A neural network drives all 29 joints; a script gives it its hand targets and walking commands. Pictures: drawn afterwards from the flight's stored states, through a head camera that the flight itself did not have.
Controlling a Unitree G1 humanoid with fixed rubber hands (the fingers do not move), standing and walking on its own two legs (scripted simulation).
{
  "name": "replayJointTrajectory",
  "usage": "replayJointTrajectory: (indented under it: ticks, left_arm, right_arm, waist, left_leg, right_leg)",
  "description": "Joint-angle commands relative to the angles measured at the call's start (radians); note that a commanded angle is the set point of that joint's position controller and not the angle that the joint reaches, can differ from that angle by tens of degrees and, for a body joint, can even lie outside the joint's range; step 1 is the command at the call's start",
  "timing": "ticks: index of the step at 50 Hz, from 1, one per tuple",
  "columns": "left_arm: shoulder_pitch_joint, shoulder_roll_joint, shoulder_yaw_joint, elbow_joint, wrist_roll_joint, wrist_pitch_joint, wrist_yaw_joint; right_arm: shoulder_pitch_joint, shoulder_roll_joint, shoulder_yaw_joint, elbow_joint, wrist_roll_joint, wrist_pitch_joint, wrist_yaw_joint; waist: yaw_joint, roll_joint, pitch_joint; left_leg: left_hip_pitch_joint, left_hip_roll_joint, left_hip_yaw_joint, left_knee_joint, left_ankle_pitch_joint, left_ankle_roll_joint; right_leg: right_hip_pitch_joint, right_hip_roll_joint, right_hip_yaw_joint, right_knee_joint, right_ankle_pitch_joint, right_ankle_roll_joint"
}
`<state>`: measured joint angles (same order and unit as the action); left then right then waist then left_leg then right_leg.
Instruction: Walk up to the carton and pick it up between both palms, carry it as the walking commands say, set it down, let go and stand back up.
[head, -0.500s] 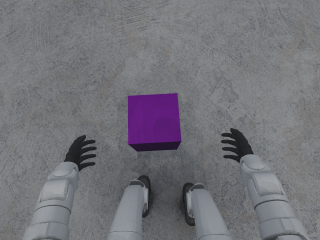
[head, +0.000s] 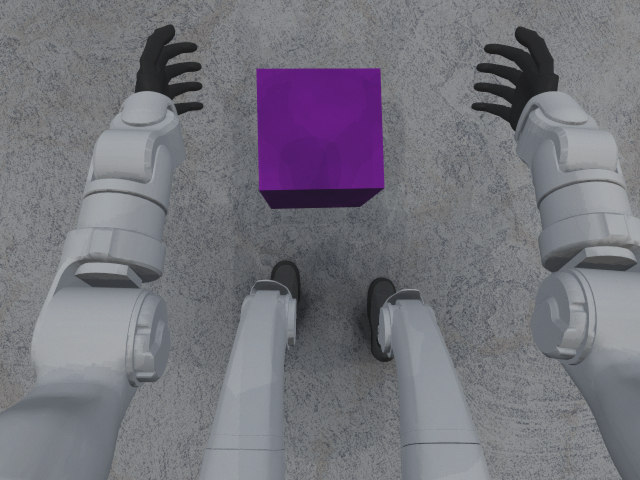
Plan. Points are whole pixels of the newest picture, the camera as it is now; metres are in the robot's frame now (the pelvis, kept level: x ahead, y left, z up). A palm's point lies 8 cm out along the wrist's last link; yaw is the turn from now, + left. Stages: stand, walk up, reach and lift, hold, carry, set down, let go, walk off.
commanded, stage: reach and lift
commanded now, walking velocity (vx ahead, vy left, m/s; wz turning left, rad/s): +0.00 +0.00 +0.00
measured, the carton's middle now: (317, 149) +0.56 +0.02 -0.50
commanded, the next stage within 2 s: none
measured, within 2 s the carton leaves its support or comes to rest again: neither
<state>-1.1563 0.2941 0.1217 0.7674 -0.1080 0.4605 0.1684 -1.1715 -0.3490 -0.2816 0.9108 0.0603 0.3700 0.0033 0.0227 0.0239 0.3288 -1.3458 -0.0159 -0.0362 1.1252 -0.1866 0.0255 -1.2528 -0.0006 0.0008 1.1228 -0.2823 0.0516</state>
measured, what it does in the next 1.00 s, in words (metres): lowers itself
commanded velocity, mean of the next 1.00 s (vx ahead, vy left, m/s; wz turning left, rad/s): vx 0.00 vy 0.00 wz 0.00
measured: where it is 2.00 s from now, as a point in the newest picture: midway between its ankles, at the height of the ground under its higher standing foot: (332, 326)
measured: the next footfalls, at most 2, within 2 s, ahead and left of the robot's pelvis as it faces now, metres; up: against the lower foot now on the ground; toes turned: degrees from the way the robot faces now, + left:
none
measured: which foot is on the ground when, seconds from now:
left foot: down 0.00-1.00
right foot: down 0.00-1.00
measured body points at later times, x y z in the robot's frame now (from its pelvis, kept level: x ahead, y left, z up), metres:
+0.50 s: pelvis +0.08 -0.03 +0.02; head +0.45 -0.02 +0.26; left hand +0.61 +0.20 -0.15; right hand +0.61 -0.20 -0.15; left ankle +0.18 +0.09 -0.61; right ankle +0.14 -0.16 -0.61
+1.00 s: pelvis +0.04 -0.04 -0.14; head +0.41 -0.03 +0.09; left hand +0.59 +0.21 -0.30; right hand +0.58 -0.19 -0.30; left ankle +0.18 +0.09 -0.61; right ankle +0.14 -0.16 -0.61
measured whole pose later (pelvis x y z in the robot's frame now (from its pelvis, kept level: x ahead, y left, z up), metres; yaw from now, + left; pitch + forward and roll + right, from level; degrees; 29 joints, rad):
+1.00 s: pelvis +0.04 -0.04 -0.14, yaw -3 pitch +30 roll -2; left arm -1.30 0.49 0.26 0.72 -0.18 0.24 0.00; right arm -1.26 -0.27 -0.14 0.55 0.16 0.33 -0.24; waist 0.05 -0.01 0.52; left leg -1.81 -0.02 -0.10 1.76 -0.47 -0.06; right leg -1.75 0.07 0.00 1.79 -0.57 0.02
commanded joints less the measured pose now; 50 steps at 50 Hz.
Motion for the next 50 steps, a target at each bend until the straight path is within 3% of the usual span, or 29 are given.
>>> replayJointTrajectory:
  ticks: [1, 2, 3, 6, 8, 9, 13, 15, 18, 19, 22, 23, 24, 30, 31, 32, 35, 36, 38, 39, 40, 41, 42, 43, 45, 46, 47, 48, 50]
  left_arm:
    - [-0.546, 0.185, -0.092, -0.142, -0.108, 0.025, 0.022]
    - [-0.535, 0.163, -0.088, -0.106, -0.102, 0.021, 0.025]
    - [-0.551, 0.144, -0.093, -0.124, -0.104, 0.012, 0.028]
    - [-0.568, 0.228, -0.044, -0.148, -0.086, -0.039, 0.019]
    - [-0.675, 0.294, 0.011, -0.138, -0.049, -0.054, 0.008]
    - [-0.699, 0.281, 0.016, -0.227, -0.053, -0.065, 0.014]
    - [-0.547, 0.223, 0.050, -0.235, -0.004, -0.114, -0.009]
    - [-0.438, 0.246, 0.094, -0.322, 0.008, -0.134, -0.031]
    - [-0.291, 0.230, 0.136, -0.290, 0.020, -0.166, -0.095]
    - [-0.202, 0.186, 0.136, -0.167, 0.034, -0.179, -0.117]
    - [-0.198, 0.217, 0.189, -0.241, 0.034, -0.249, -0.169]
    - [-0.226, 0.263, 0.204, -0.302, 0.015, -0.270, -0.171]
    - [-0.247, 0.293, 0.213, -0.238, 0.029, -0.287, -0.172]
    - [-0.373, 0.361, 0.207, -0.113, 0.039, -0.316, -0.198]
    - [-0.351, 0.326, 0.186, -0.116, 0.020, -0.312, -0.201]
    - [-0.269, 0.304, 0.222, -0.031, 0.037, -0.321, -0.210]
    - [-0.104, 0.282, 0.235, -0.019, 0.051, -0.357, -0.219]
    - [-0.128, 0.310, 0.231, 0.029, 0.041, -0.362, -0.229]
    - [-0.248, 0.367, 0.197, -0.050, 0.025, -0.349, -0.223]
    - [-0.361, 0.446, 0.199, -0.312, -0.013, -0.331, -0.210]
    - [-0.403, 0.446, 0.181, -0.214, -0.042, -0.300, -0.192]
    - [-0.485, 0.461, 0.159, -0.309, -0.062, -0.273, -0.179]
    - [-0.439, 0.467, 0.194, -0.231, -0.060, -0.235, -0.178]
    - [-0.454, 0.448, 0.182, -0.296, -0.063, -0.233, -0.172]
    - [-0.413, 0.394, 0.176, -0.304, -0.073, -0.256, -0.160]
    - [-0.398, 0.411, 0.196, -0.280, -0.071, -0.251, -0.156]
    - [-0.395, 0.386, 0.155, -0.061, -0.069, -0.240, -0.163]
    - [-0.436, 0.358, 0.125, -0.040, -0.088, -0.229, -0.169]
    - [-0.571, 0.421, 0.106, -0.210, -0.073, -0.217, -0.145]
  right_arm:
    - [-0.545, -0.353, 0.043, -0.139, 0.050, 0.007, -0.009]
    - [-0.529, -0.300, 0.061, -0.113, 0.066, 0.006, -0.009]
    - [-0.491, -0.304, 0.028, -0.102, 0.066, -0.001, -0.011]
    - [-0.517, -0.252, 0.063, -0.249, 0.136, -0.025, -0.028]
    - [-0.598, -0.305, 0.048, -0.265, 0.105, -0.043, -0.029]
    - [-0.587, -0.349, 0.014, -0.246, 0.078, -0.055, -0.029]
    - [-0.393, -0.262, 0.009, -0.231, 0.097, -0.076, -0.045]
    - [-0.316, -0.232, 0.024, -0.387, 0.109, -0.081, -0.063]
    - [-0.206, -0.129, 0.062, -0.423, 0.096, -0.095, -0.081]
    - [-0.153, -0.096, 0.071, -0.360, 0.082, -0.107, -0.081]
    - [-0.149, -0.039, 0.061, -0.442, 0.031, -0.145, -0.107]
    - [-0.238, -0.052, 0.058, -0.604, 0.052, -0.167, -0.119]
    - [-0.247, -0.037, 0.064, -0.526, 0.041, -0.171, -0.131]
    - [-0.321, 0.010, 0.088, -0.429, 0.079, -0.163, -0.167]
    - [-0.297, 0.028, 0.097, -0.420, 0.091, -0.161, -0.167]
    - [-0.216, 0.068, 0.128, -0.371, 0.073, -0.166, -0.170]
    - [-0.105, 0.174, 0.158, -0.399, 0.058, -0.195, -0.189]
    - [-0.148, 0.212, 0.190, -0.379, 0.094, -0.187, -0.190]
    - [-0.227, 0.081, 0.125, -0.422, 0.060, -0.170, -0.204]
    - [-0.319, 0.025, 0.123, -0.690, 0.089, -0.149, -0.225]
    - [-0.330, -0.055, 0.099, -0.530, 0.075, -0.124, -0.238]
    - [-0.383, -0.102, 0.080, -0.608, 0.072, -0.108, -0.256]
    - [-0.307, -0.109, 0.068, -0.462, 0.030, -0.060, -0.253]
    - [-0.338, -0.078, 0.070, -0.526, 0.047, -0.059, -0.259]
    - [-0.374, 0.005, 0.100, -0.588, 0.051, -0.081, -0.252]
    - [-0.385, 0.009, 0.129, -0.608, 0.093, -0.075, -0.244]
    - [-0.414, 0.044, 0.184, -0.450, 0.133, -0.065, -0.232]
    - [-0.490, 0.026, 0.198, -0.472, 0.155, -0.061, -0.217]
    - [-0.574, -0.047, 0.174, -0.560, 0.161, -0.045, -0.217]
  waist:
    - [-0.122, 0.012, -1.616]
    - [-0.084, 0.024, -1.583]
    - [-0.110, 0.068, -1.663]
    - [-0.073, 0.032, -1.908]
    - [-0.069, -0.013, -1.842]
    - [-0.095, 0.021, -1.907]
    - [-0.072, 0.138, -2.039]
    - [-0.056, 0.107, -2.205]
    - [-0.027, 0.040, -2.157]
    - [-0.016, 0.020, -2.033]
    - [0.007, -0.071, -2.073]
    - [0.013, -0.118, -2.181]
    - [0.029, -0.128, -2.110]
    - [0.073, -0.030, -1.977]
    - [0.045, -0.017, -1.955]
    - [0.101, -0.008, -1.901]
    - [0.096, -0.074, -1.996]
    - [0.130, -0.119, -1.972]
    - [0.082, -0.084, -2.061]
    - [0.083, -0.106, -2.398]
    - [0.050, -0.068, -2.259]
    - [0.026, -0.010, -2.307]
    - [0.021, -0.007, -2.125]
    - [0.034, 0.054, -2.092]
    - [0.045, 0.043, -2.082]
    - [0.087, 0.018, -2.108]
    - [0.097, -0.005, -1.886]
    - [0.094, -0.039, -1.879]
    - [0.101, -0.022, -2.008]
  left_leg:
    - [1.102, 0.034, -0.219, -0.239, -0.588, -0.080]
    - [1.071, 0.032, -0.220, -0.214, -0.516, -0.066]
    - [1.114, 0.038, -0.233, -0.197, -0.451, -0.071]
    - [1.219, 0.026, -0.185, -0.078, -0.001, -0.032]
    - [1.130, 0.031, -0.177, -0.114, -0.268, -0.022]
    - [1.177, 0.040, -0.181, -0.124, -0.243, -0.051]
    - [1.403, 0.016, -0.154, 0.015, 0.434, -0.042]
    - [1.521, 0.009, -0.115, 0.055, 0.697, -0.030]
    - [1.301, -0.010, -0.059, 0.068, 0.844, -0.007]
    - [1.093, -0.014, -0.033, 0.049, 0.808, -0.010]
    - [0.771, -0.053, 0.018, 0.048, 0.756, -0.005]
    - [0.707, -0.063, 0.037, 0.055, 0.727, 0.000]
    - [0.618, -0.063, 0.043, 0.071, 0.708, 0.002]
    - [0.459, -0.044, 0.093, 0.156, 0.214, -0.023]
    - [0.497, -0.041, 0.091, 0.181, 0.222, -0.027]
    - [0.480, -0.053, 0.095, 0.209, 0.319, -0.020]
    - [0.296, -0.085, 0.076, 0.323, 0.666, -0.006]
    - [0.119, -0.075, 0.105, 0.344, 0.491, 0.004]
    - [0.151, -0.073, 0.121, 0.399, 0.334, -0.023]
    - [0.392, -0.081, 0.121, 0.395, 0.368, -0.023]
    - [0.352, -0.069, 0.132, 0.436, 0.229, -0.039]
    - [0.474, -0.062, 0.121, 0.453, 0.197, -0.041]
    - [0.407, -0.057, 0.117, 0.429, 0.079, -0.044]
    - [0.449, -0.053, 0.116, 0.462, 0.195, -0.039]
    - [0.391, -0.050, 0.097, 0.543, 0.365, -0.030]
    - [0.357, -0.048, 0.110, 0.550, 0.360, -0.026]
    - [0.184, -0.029, 0.127, 0.582, 0.182, -0.015]
    - [0.159, -0.019, 0.135, 0.575, 0.084, -0.012]
    - [0.207, -0.018, 0.131, 0.551, 0.044, -0.026]
  right_leg:
    - [0.117, 0.014, -0.082, -0.105, -0.301, -0.071]
    - [0.105, 0.020, -0.069, -0.073, -0.236, -0.062]
    - [0.095, 0.022, -0.060, -0.046, -0.158, -0.067]
    - [0.169, 0.054, -0.067, -0.039, 0.024, -0.038]
    - [0.115, 0.042, -0.047, -0.075, -0.178, -0.033]
    - [0.125, 0.049, -0.051, -0.059, -0.132, -0.041]
    - [-0.046, 0.086, -0.067, -0.035, 0.085, -0.039]
    - [0.044, 0.106, -0.063, -0.061, 0.211, -0.034]
    - [0.219, 0.105, -0.029, -0.053, 0.416, -0.022]
    - [0.252, 0.097, -0.016, -0.044, 0.465, -0.019]
    - [0.564, 0.084, 0.028, 0.018, 0.706, -0.016]
    - [0.698, 0.084, 0.031, 0.051, 0.783, -0.015]
    - [0.641, 0.079, 0.030, 0.079, 0.776, -0.010]
    - [0.352, 0.057, -0.009, 0.152, 0.168, 0.013]
    - [0.283, 0.063, -0.021, 0.149, 0.147, 0.008]
    - [0.276, 0.068, -0.001, 0.176, 0.230, 0.009]
    - [0.419, 0.079, 0.059, 0.322, 0.794, 0.010]
    - [0.477, 0.067, 0.074, 0.352, 0.744, 0.024]
    - [0.411, 0.073, 0.026, 0.412, 0.512, 0.028]
    - [0.562, 0.084, 0.008, 0.388, 0.461, 0.036]
    - [0.398, 0.083, -0.028, 0.412, 0.241, 0.022]
    - [0.358, 0.091, -0.050, 0.423, 0.133, 0.016]
    - [0.276, 0.085, -0.061, 0.391, -0.004, 0.009]
    - [0.231, 0.098, -0.056, 0.413, 0.086, -0.001]
    - [0.206, 0.111, -0.027, 0.483, 0.291, -0.001]
    - [0.254, 0.120, -0.024, 0.503, 0.313, 0.003]
    - [0.118, 0.106, -0.022, 0.525, 0.164, 0.011]
    - [0.095, 0.096, -0.036, 0.513, 0.039, 0.012]
    - [0.175, 0.091, -0.053, 0.546, 0.014, 0.003]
